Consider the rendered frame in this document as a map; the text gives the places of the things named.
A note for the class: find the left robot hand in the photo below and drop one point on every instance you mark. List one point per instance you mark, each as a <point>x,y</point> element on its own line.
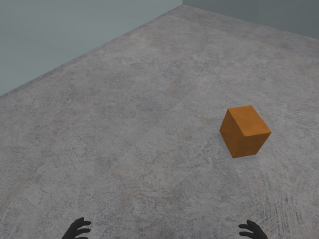
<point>74,230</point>

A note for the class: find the carton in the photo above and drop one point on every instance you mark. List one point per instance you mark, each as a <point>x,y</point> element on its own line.
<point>244,131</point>

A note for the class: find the right robot hand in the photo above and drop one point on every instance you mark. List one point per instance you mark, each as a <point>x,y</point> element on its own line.
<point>252,226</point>

